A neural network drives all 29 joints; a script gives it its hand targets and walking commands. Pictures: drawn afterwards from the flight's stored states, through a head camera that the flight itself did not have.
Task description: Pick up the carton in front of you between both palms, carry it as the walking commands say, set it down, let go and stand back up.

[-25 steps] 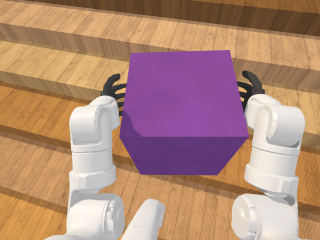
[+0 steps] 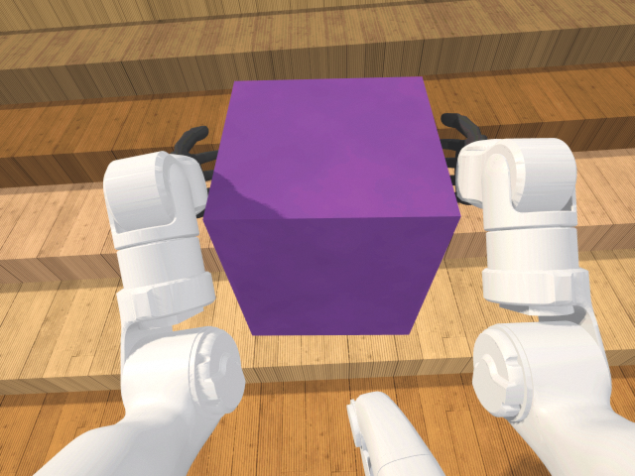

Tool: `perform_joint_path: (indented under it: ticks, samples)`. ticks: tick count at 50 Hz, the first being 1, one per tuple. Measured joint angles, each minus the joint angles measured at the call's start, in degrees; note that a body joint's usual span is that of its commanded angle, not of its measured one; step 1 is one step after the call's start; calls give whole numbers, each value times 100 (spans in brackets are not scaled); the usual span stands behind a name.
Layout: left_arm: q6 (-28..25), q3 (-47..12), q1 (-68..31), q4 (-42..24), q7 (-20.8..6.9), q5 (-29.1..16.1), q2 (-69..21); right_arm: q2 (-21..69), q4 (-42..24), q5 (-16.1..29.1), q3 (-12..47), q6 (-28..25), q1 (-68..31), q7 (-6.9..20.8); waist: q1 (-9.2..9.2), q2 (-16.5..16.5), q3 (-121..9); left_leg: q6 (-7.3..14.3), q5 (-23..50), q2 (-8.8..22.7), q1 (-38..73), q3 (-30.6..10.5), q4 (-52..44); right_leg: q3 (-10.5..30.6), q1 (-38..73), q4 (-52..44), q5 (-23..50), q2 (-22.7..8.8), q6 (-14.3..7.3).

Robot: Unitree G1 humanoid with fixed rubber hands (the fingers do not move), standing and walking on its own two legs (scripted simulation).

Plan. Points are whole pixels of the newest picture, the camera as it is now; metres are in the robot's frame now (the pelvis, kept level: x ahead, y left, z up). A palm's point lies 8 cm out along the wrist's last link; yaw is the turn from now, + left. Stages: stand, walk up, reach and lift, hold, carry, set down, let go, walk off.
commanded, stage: carry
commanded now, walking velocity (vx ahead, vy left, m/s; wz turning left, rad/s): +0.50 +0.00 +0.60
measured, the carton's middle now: (329, 218) +0.40 -0.07 +0.11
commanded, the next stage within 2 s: none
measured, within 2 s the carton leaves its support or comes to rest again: neither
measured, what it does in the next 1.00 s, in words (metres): climbs: right foot 0.12 m higher, then left foot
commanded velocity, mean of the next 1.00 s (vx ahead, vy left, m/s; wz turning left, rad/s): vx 0.50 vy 0.00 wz -0.36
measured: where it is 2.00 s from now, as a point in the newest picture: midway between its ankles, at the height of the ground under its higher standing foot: (339, 167)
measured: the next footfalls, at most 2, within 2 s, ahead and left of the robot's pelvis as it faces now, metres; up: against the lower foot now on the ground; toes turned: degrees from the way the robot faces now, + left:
right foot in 0.20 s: +0.33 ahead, -0.18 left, +0.12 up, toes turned +5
left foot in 0.50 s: +0.34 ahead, +0.06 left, +0.12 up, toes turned +12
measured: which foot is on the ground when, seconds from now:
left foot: down 0.00-0.20, up 0.22-0.48, down 0.50-0.90, up 0.92-1.00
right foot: up 0.00-0.18, down 0.20-0.58, up 0.60-0.86, down 0.88-1.00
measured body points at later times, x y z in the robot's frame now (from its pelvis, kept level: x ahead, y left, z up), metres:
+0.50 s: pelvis +0.27 -0.08 +0.12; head +0.32 -0.05 +0.57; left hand +0.60 +0.20 +0.28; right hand +0.71 -0.08 +0.29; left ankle +0.33 +0.04 -0.55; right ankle +0.29 -0.19 -0.60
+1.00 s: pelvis +0.53 -0.07 +0.17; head +0.58 -0.04 +0.62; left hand +0.93 +0.09 +0.30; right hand +0.93 -0.22 +0.31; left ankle +0.36 +0.06 -0.39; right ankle +0.58 -0.10 -0.48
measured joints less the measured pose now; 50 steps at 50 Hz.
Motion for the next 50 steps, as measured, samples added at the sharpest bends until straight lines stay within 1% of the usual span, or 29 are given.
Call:
perform_joint_path:
  ticks: [3, 4, 6, 9, 10, 11, 13, 15, 17, 19, 20, 22, 25, 27, 28, 29, 30, 32, 34, 36, 38, 40, 43, 45, 46, 47, 48, 49, 50]
  samples:
    - [-35, -57, -68, 100, -17, 26, 49, 63, 88, -156, -128, -65, -63, 85, 93, -89, -204, -136, -170, 43, 364, -395, -220, 157, -747, 530, -489, -239, 18]
    - [-36, -89, -58, 152, -18, 48, 47, 74, 122, -199, -151, -71, -33, 123, 174, -122, -266, -183, -225, 97, 537, -520, -335, 169, -881, 386, -521, -319, 49]
    - [-4, -180, 27, 234, -21, 60, 56, 119, 182, -289, -188, -51, 62, 192, 388, -139, -422, -236, -273, 293, 898, -738, -695, 6, -839, -719, -409, -436, 112]
    - [-32, -485, 150, 517, 11, -20, 36, 122, 173, -498, -358, 93, 251, 334, 862, -110, -680, -354, -192, 642, 1095, -787, -722, -319, 65, -2920, 166, -323, 85]
    - [-89, -638, 193, 609, 53, -69, -20, 62, 134, -547, -445, 136, 329, 402, 1099, -69, -666, -348, -148, 749, 951, -719, -186, -415, 450, -3411, 596, -237, 121]
    - [-172, -792, 273, 628, 95, -120, -92, 0, 92, -542, -550, 144, 389, 548, 1347, 6, -590, -379, 101, 739, 611, -803, 841, -537, 625, -3430, 694, -224, 196]
    - [-276, -1033, 556, 500, 240, -239, -214, -24, 32, -641, -646, 111, 530, 644, 1745, 94, -441, -342, 77, 364, -268, -1042, 3482, -676, 998, -3580, 527, -226, 299]
    - [-280, -1144, 872, 279, 331, -428, -234, 72, -128, -733, -695, 158, 688, 656, 2016, 142, -299, -245, 10, 139, -959, -904, 5294, -742, 1485, -4046, 478, -183, 299]
    - [-274, -1207, 1033, 92, 400, -608, -206, 169, -388, -814, -713, 234, 805, 658, 2174, 140, -151, -174, -116, 103, -1504, -675, 6068, -779, 1995, -4666, 604, -142, 312]
    - [-290, -1237, 1024, -56, 460, -743, -162, 234, -661, -860, -762, 273, 832, 659, 2276, 73, -21, -146, -389, 186, -1972, -472, 6207, -787, 2456, -5267, 738, -112, 271]
    - [-306, -1237, 977, -118, 520, -803, -141, 266, -778, -885, -788, 264, 809, 662, 2310, 13, 34, -144, -621, 251, -2146, -383, 5997, -764, 2663, -5539, 797, -111, 260]
    - [-351, -1187, 842, -213, 566, -884, -102, 303, -958, -919, -853, 237, 712, 666, 2329, -102, 100, -173, -1043, 385, -2265, -213, 4825, -698, 3043, -6035, 900, -140, 274]
    - [-357, -1070, 566, -224, 563, -875, -47, 315, -1020, -952, -904, 192, 513, 675, 2215, -227, -82, -148, -536, 485, -1986, -28, 2520, -595, 3390, -6463, 897, -178, 338]
    - [-336, -993, 411, -77, 495, -829, 52, 353, -894, -1006, -852, 128, 439, 680, 2050, -439, -332, -173, -583, 480, -1251, 104, 1505, -420, 3437, -6394, 750, -278, 340]
    - [-308, -952, 339, 32, 451, -814, 113, 350, -757, -1053, -804, 127, 354, 682, 1937, -417, -486, -167, -5, 533, -695, 144, 751, -369, 3343, -6106, 701, -276, 262]
    - [-286, -935, 237, 173, 403, -801, 183, 323, -596, -1091, -767, 136, 240, 684, 1809, -319, -642, -224, 146, 591, -184, 168, 99, -347, 3168, -5613, 622, -247, 167]
    - [-313, -954, 104, 343, 354, -784, 261, 284, -483, -1093, -725, 104, 171, 688, 1642, -321, -699, -347, -327, 560, -6, 222, -40, -259, 2903, -4820, 365, -266, 111]
    - [-311, -917, 44, 595, 279, -715, 352, 285, -272, -1045, -550, 17, 257, 686, 1319, -367, -730, -412, -591, 504, 132, 345, 114, -12, 2196, -2609, -131, -133, 70]
    - [-150, -861, 102, 734, 253, -634, 351, 302, -220, -911, -391, 111, 499, 637, 1006, -316, -823, -441, -575, 578, 415, 393, -52, -43, 1361, -285, -385, 131, -39]
    - [-10, -847, 128, 786, 239, -517, 287, 267, -285, -737, -304, 224, 716, 587, 741, -264, -803, -503, -603, 712, 788, 420, -298, -231, 560, 1255, -531, 307, -155]
    - [46, -844, 142, 779, 232, -375, 181, 212, -335, -599, -290, 248, 858, 568, 547, -253, -691, -584, -699, 850, 1213, 462, -524, -393, -178, 1747, -565, 296, -213]
    - [50, -823, 208, 710, 228, -230, 46, 169, -338, -511, -320, 211, 951, 565, 474, -272, -622, -684, -753, 938, 1679, 571, -867, -527, -744, 1170, -515, 125, -191]
    - [39, -829, 330, 549, 226, -113, -76, 139, -282, -444, -386, 123, 975, 564, 574, -238, -598, -755, -656, 1035, 2300, 866, -1538, -900, -824, -962, -83, -123, -305]
    - [-16, -926, 472, 451, 272, -131, -109, 165, -329, -422, -406, 53, 1072, 547, 855, -231, -595, -730, -421, 1190, 2314, 1102, -1251, -1190, -173, -1905, -323, 45, -498]
    - [-46, -994, 543, 415, 291, -174, -112, 187, -399, -421, -429, 33, 1159, 546, 1090, -273, -558, -771, -176, 1338, 2053, 1181, -563, -1310, 478, -2627, -59, 249, -554]
    - [-46, -1066, 559, 377, 320, -245, -103, 186, -505, -430, -465, 69, 1189, 548, 1283, -324, -498, -793, 330, 1442, 1604, 1018, 589, -1315, 1196, -3571, 258, 419, -602]
    - [-85, -1135, 526, 306, 352, -345, -64, 159, -596, -445, -495, 74, 1117, 557, 1482, -318, -357, -906, 152, 1425, 980, 588, 2188, -1303, 1393, -3767, -42, 551, -650]
    - [-182, -1207, 523, 244, 384, -443, -43, 138, -670, -482, -542, 33, 1053, 578, 1674, -258, -183, -965, -72, 1281, 339, 83, 3862, -1308, 1464, -3762, -11, 663, -714]
    - [-274, -1283, 594, 174, 418, -528, -51, 157, -761, -534, -621, 4, 1064, 597, 1838, -193, -60, -939, -146, 1064, -229, -336, 5296, -1293, 1626, -3890, 101, 777, -763]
